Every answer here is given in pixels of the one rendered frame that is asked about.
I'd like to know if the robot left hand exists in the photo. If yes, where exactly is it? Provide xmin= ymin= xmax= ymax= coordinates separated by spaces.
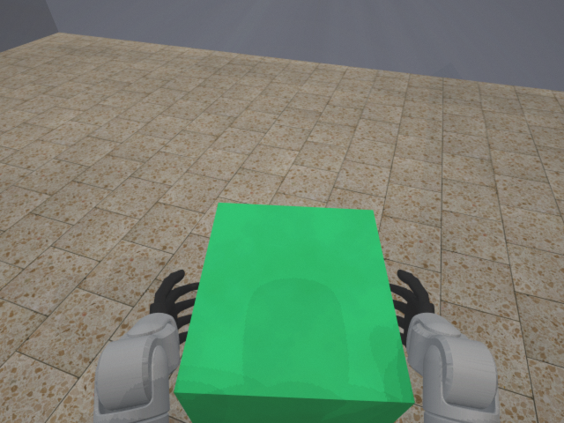
xmin=150 ymin=270 xmax=199 ymax=344

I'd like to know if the carton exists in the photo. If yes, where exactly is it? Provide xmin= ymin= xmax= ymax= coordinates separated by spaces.
xmin=174 ymin=203 xmax=415 ymax=423

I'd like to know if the robot left forearm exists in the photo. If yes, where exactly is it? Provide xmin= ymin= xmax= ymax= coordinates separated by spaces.
xmin=93 ymin=313 xmax=181 ymax=423

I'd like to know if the robot right hand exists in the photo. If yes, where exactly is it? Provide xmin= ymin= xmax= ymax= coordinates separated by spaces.
xmin=389 ymin=270 xmax=434 ymax=348

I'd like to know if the robot right forearm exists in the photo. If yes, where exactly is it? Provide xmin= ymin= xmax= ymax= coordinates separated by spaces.
xmin=406 ymin=313 xmax=501 ymax=423

